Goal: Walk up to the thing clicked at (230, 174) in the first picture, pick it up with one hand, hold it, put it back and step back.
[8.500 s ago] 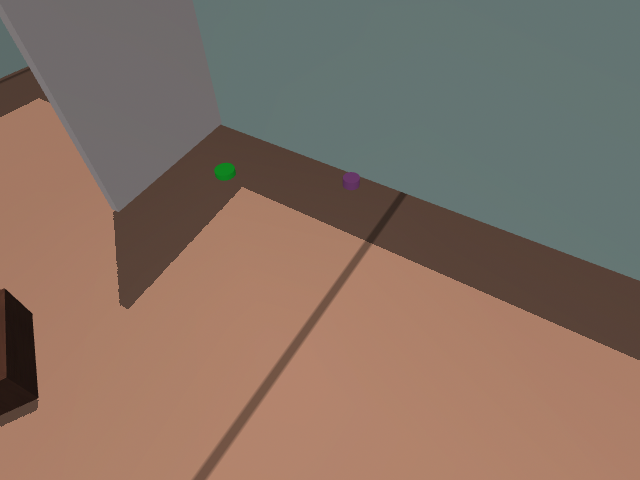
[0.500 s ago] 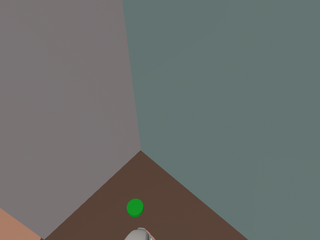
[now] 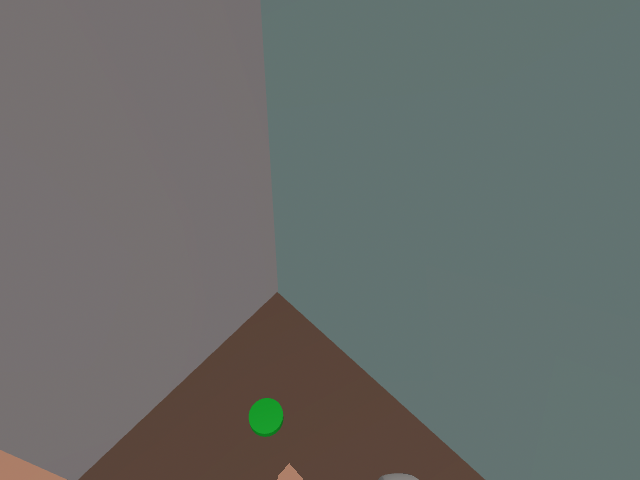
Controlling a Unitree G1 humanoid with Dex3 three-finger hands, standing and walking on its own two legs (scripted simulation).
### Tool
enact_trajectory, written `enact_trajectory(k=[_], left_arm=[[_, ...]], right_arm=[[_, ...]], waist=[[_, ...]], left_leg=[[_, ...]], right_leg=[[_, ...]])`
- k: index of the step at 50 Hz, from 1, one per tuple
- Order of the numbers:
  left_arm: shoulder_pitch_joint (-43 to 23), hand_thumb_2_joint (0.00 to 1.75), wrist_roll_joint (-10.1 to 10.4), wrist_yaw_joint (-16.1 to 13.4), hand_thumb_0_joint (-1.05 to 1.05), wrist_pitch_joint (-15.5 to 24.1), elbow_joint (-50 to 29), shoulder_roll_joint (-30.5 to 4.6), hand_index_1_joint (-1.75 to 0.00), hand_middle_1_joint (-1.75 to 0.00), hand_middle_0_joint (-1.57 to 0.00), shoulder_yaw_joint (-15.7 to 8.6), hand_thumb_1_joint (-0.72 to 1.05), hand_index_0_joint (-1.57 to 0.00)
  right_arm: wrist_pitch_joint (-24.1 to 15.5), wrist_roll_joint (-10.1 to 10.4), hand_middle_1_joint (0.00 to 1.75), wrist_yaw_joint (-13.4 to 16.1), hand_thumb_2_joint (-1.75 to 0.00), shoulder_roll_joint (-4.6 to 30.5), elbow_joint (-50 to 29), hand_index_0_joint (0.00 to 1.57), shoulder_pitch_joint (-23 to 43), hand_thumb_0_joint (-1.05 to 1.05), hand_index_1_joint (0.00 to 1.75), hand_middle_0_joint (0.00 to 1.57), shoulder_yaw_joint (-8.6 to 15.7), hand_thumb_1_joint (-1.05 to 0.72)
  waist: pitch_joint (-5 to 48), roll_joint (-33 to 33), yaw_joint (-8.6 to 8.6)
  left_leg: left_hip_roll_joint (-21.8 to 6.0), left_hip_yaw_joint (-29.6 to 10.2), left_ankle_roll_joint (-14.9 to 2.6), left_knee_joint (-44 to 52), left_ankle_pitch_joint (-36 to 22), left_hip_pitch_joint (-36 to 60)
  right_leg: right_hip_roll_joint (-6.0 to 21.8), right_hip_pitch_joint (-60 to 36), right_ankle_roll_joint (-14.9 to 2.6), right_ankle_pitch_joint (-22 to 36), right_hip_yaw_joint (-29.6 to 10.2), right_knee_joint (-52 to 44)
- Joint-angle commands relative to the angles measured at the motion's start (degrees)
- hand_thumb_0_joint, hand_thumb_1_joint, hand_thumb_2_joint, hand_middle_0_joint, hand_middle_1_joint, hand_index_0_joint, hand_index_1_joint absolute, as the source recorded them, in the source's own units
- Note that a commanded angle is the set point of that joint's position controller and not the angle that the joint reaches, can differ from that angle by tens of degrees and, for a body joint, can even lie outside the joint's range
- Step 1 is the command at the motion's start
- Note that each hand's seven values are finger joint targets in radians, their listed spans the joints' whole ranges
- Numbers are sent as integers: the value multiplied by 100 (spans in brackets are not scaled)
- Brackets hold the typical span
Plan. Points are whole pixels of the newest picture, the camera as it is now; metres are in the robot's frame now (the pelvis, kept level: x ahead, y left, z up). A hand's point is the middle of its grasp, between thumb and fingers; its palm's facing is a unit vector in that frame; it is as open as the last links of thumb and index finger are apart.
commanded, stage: walk up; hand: left
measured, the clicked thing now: (266, 417) +0.43 +0.15 -0.76
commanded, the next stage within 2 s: none
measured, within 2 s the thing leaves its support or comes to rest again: neither
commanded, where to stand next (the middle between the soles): +0.04 -0.06 m, yaw -1 degrees
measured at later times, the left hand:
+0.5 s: hand out of the picture +0.16 +0.20 -0.15, palm faces -0.05 -0.93 -0.35, open 7.4 cm
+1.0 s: hand out of the picture +0.14 +0.22 -0.15, palm faces +0.00 -0.94 -0.33, open 7.4 cm
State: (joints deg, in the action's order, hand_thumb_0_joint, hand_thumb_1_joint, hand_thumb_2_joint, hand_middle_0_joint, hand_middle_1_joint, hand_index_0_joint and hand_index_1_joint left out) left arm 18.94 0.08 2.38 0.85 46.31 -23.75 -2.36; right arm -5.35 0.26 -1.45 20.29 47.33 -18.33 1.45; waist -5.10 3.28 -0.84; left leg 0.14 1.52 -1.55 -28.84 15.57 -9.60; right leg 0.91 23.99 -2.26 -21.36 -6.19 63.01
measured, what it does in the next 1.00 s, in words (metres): steps on the spot: right foot, then left foot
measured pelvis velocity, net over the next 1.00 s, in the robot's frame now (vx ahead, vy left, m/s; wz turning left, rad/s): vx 0.08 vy -0.04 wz -0.01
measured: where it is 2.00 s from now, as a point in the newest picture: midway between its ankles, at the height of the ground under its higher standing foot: outside the picture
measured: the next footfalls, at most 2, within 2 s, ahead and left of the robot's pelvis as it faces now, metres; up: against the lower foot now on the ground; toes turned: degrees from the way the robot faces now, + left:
right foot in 0.22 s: +0.19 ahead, -0.16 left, +0.00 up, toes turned -2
left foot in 0.50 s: +0.10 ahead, +0.08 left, +0.00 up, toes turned +0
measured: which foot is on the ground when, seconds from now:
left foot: down 0.00-0.26, up 0.28-0.48, down 0.50-1.00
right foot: up 0.00-0.20, down 0.22-1.00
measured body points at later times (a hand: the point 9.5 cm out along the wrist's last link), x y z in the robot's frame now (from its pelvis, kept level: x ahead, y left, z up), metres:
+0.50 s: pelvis +0.05 -0.05 -0.02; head +0.08 -0.06 +0.43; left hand +0.16 +0.25 -0.13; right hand +0.10 -0.35 -0.15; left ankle +0.05 +0.08 -0.74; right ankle +0.15 -0.16 -0.74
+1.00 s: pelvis +0.08 -0.04 +0.00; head +0.08 -0.04 +0.45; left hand +0.14 +0.27 -0.13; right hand +0.17 -0.34 -0.13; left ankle +0.06 +0.08 -0.74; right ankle +0.15 -0.16 -0.74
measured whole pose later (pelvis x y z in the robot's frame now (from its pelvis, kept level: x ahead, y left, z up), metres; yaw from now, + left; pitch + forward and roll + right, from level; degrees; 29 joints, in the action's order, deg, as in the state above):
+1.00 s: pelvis +0.08 -0.04 +0.00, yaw -1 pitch -3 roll +0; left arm 7.8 0.1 1.6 -0.2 65.1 -20.6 -0.4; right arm -1.8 -0.3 -0.2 20.7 62.2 -7.4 -0.5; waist -3.2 0.0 1.5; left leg 0.3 0.8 -0.2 -24.1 15.7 -5.4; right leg 0.7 14.0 -0.2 -6.3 0.9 23.2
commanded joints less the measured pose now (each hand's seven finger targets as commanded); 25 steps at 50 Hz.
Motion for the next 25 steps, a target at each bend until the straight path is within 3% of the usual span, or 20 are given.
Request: enact_trajectory(k=[1, 3, 5, 8, 10, 11, 12, 13, 14, 15, 16, 18, 22, 25], left_arm=[[322, 90, 36, -41, 0, 47, -294, -864, -30, -30, -20, -377, 90, -20], [40, 90, 35, -50, 0, 56, -350, -759, -30, -30, -20, -344, 90, -20], [-313, 90, 12, -49, 0, 72, -351, -659, -30, -30, -20, -321, 90, -20], [-456, 90, -41, -65, 0, 70, -175, -672, -30, -30, -20, -320, 90, -20], [-236, 90, -76, -93, 0, 104, 49, -763, -30, -30, -20, -340, 90, -20], [-20, 90, -104, -120, 0, 152, 142, -912, -30, -30, -20, -385, 90, -20], [1, 90, -136, -157, 0, 206, 158, -1173, -30, -30, -20, -456, 90, -20], [-54, 90, -139, -191, 0, 227, 19, -1304, -30, -30, -20, -486, 90, -20], [-448, 90, -51, -200, 0, 193, -65, -1261, -30, -30, -20, -415, 90, -20], [-619, 90, -77, -218, 0, 147, -81, -1233, -30, -30, -20, -377, 90, -20], [-694, 90, -86, -229, 0, 115, -53, -1131, -30, -30, -20, -341, 90, -20], [-990, 90, -128, -248, 0, 76, -16, -1137, -30, -30, -20, -312, 90, -20], [-1197, 90, -131, -235, 0, 6, 33, -1143, -30, -30, -20, -328, 90, -20], [-1480, 90, -46, -190, 0, -102, 130, -1023, -30, -30, -20, -268, 90, -20]], right_arm=[[-118, -21, 30, 179, -90, 1600, -389, 20, -173, 0, 30, 20, 494, -90], [-113, -65, 30, 211, -90, 1558, -454, 20, 15, 0, 30, 20, 462, -90], [-80, -81, 30, 235, -90, 1494, -453, 20, 17, 0, 30, 20, 418, -90], [32, -30, 30, 256, -90, 1567, -419, 20, 183, 0, 30, 20, 399, -90], [115, 38, 30, 268, -90, 1518, -446, 20, 368, 0, 30, 20, 371, -90], [132, 64, 30, 261, -90, 1304, -446, 20, 309, 0, 30, 20, 291, -90], [145, 81, 30, 256, -90, 1086, -393, 20, -10, 0, 30, 20, 199, -90], [173, 98, 30, 258, -90, 805, -341, 20, -445, 0, 30, 20, 81, -90], [314, 50, 30, 320, -90, 1080, -150, 20, -526, 0, 30, 20, 159, -90], [343, 36, 30, 341, -90, 1259, -64, 20, -278, 0, 30, 20, 202, -90], [347, 33, 30, 322, -90, 1300, 38, 20, -114, 0, 30, 20, 211, -90], [371, 29, 30, 280, -90, 1335, 213, 20, -146, 0, 30, 20, 237, -90], [377, -37, 30, 258, -90, 1278, 523, 20, -240, 0, 30, 20, 193, -90], [352, -127, 30, 238, -90, 1220, 799, 20, -259, 0, 30, 20, 228, -90]], waist=[[-344, -1183, 83], [-429, -1380, 110], [-295, -1455, 13], [103, -1376, 26], [424, -905, 226], [687, -431, 373], [954, 392, 373], [1312, 1112, 289], [1147, 704, 161], [1009, 761, 209], [907, 680, 188], [806, 792, 92], [894, 817, 125], [719, 582, -7]], left_leg=[[-1306, -630, -980, 1029, -3404, -174], [-1313, -270, -1066, 918, -4216, -428], [-1149, -50, -934, 749, -4375, -584], [-1112, -201, -806, 393, -3177, -726], [-1002, -249, -630, -230, -2148, -916], [-782, -143, -466, -983, -1861, -823], [-433, 35, -282, -1775, -806, -1198], [40, -6, -61, -2600, 1537, -1523], [-11, -338, -6, -2783, 2036, -1276], [-68, -321, -18, -2653, 2256, -1168], [-128, -489, -7, -2451, 2253, -999], [-122, -349, 9, -2330, 1895, -961], [-67, -150, 68, -1164, 1083, -725], [26, -58, -16, -292, 263, 125]], right_leg=[[263, 433, 161, 651, 122, -541], [343, 240, 207, 882, 342, -1241], [358, -207, 183, 1370, 640, -1923], [180, -918, 91, 1632, 716, -2430], [85, -1682, 5, 1988, 725, -3062], [124, -2026, -121, 2140, 576, -3421], [555, -2489, -265, 2922, 62, -3624], [1677, -2773, -727, 3267, -1470, -3928], [1909, -2108, -1155, 2639, -1839, -3985], [1879, -1683, -1271, 2000, -1929, -4139], [1633, -1300, -1142, 1677, -1592, -4202], [1326, -974, -881, 737, -1066, -4280], [1194, -981, -787, -39, -849, -4302], [1090, -97, -505, -1038, -617, -4322]])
